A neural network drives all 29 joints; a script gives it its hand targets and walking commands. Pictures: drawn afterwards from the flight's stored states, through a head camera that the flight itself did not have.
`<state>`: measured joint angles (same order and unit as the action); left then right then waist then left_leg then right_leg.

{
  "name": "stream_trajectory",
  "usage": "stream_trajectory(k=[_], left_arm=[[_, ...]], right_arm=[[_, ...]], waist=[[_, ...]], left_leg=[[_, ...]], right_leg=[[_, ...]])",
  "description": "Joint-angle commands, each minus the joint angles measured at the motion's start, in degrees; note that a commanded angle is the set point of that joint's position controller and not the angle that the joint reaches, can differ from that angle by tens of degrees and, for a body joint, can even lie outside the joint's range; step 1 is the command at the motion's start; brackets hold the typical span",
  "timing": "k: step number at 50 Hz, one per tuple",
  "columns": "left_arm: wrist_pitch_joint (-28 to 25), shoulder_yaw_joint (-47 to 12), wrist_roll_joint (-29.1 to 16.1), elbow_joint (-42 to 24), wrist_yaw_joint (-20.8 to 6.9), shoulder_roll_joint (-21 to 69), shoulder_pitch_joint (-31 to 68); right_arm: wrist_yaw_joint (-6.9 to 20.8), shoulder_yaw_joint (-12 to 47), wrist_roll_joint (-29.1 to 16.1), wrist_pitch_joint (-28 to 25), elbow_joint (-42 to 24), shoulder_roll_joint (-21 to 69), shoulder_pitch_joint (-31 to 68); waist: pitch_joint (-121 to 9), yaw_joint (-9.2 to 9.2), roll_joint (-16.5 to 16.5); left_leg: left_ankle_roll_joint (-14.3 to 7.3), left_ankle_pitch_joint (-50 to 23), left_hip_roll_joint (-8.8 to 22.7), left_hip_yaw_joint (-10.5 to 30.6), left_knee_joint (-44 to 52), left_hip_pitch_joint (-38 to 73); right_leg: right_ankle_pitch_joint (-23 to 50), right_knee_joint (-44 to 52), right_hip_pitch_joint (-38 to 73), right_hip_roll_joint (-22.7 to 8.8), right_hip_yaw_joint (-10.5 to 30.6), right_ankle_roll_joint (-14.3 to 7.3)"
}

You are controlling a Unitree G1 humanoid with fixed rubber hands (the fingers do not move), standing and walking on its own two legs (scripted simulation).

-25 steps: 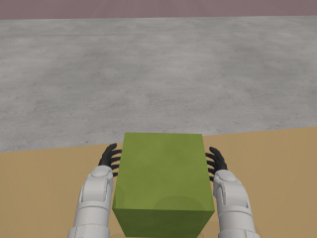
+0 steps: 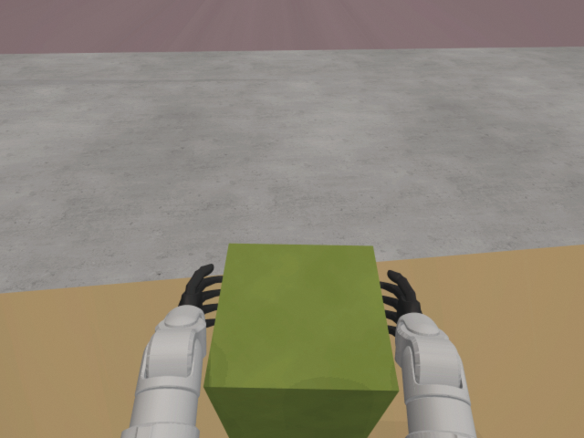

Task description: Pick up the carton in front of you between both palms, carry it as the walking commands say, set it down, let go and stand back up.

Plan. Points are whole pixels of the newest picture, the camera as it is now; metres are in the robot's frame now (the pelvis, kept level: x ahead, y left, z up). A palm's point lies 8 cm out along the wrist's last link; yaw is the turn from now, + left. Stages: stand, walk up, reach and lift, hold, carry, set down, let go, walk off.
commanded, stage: hold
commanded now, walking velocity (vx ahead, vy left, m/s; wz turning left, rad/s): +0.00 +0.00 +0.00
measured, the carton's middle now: (298, 347) +0.28 +0.00 -0.02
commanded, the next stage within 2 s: carry in 1.04 s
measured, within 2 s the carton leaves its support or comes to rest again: neither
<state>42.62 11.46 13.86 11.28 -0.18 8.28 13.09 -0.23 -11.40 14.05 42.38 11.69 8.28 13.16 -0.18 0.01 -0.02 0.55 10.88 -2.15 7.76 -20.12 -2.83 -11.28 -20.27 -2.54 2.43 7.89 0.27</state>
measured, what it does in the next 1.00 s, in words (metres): stands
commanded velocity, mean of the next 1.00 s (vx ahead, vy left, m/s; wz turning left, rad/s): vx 0.00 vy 0.00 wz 0.00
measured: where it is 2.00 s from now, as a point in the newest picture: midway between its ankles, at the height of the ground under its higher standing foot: outside the picture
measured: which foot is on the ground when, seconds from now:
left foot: down 0.00-1.00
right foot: down 0.00-1.00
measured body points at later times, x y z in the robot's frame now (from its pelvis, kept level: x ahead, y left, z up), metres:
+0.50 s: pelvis -0.01 +0.00 +0.00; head -0.05 +0.00 +0.45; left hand +0.29 +0.15 +0.04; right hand +0.29 -0.15 +0.04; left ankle +0.01 +0.13 -0.75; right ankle +0.01 -0.13 -0.75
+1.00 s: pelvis +0.00 +0.00 +0.00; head -0.05 +0.00 +0.45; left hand +0.29 +0.15 +0.04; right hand +0.29 -0.15 +0.04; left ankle +0.01 +0.13 -0.75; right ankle +0.01 -0.12 -0.75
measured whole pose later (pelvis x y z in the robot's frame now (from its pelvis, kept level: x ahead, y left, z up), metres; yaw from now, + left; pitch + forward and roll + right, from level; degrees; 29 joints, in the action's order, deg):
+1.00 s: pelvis +0.00 +0.00 +0.00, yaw +0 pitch -7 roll +0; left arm 43.8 12.1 15.0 11.8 -0.7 8.5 14.3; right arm 0.4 -12.1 15.2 43.5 12.1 8.5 14.1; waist 1.0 -0.1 0.0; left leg 0.5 10.9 -2.1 7.2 -20.3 -2.3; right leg -11.4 -20.7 -2.1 2.3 7.5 0.2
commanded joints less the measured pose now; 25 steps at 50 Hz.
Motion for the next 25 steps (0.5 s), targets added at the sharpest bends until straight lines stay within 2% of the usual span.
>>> stream_trajectory(k=[1, 7, 15, 25], left_arm=[[-0.4, -29.8, -12.4, -0.2, -12.5, 50.6, 26.2], [-0.8, -30.0, -12.9, 0.0, -13.1, 52.3, 30.7], [-0.9, -29.7, -12.6, 1.4, -13.2, 52.7, 32.6], [-0.8, -29.4, -12.5, 1.2, -13.0, 52.7, 31.3]], right_arm=[[13.1, 29.7, -12.7, -0.3, -0.4, 50.4, 26.8], [13.7, 30.1, -13.3, -0.7, -0.5, 52.0, 31.5], [13.8, 29.5, -12.8, -1.0, 1.2, 52.2, 33.1], [13.8, 29.5, -12.7, -0.9, 0.7, 52.0, 32.2]], waist=[[-7.8, -0.13, 0.0], [-9.9, -0.18, -0.1], [-10.4, 0.04, 0.0], [-11.1, -0.08, 0.0]], left_leg=[[0.2, -6.5, -3.3, -3.8, 3.0, 1.5], [0.0, -5.2, -3.0, -4.0, 2.2, 1.9], [0.1, -3.4, -2.9, -4.1, 1.9, 1.6], [0.2, -6.4, -3.0, -4.0, 2.0, 2.5]], right_leg=[[6.6, 3.2, 0.4, 2.9, -3.6, 0.6], [5.1, 2.5, -0.1, 2.8, -3.9, 0.4], [3.3, 2.2, -0.5, 2.7, -4.0, 0.3], [6.2, 2.2, 0.5, 2.8, -3.9, 0.4]])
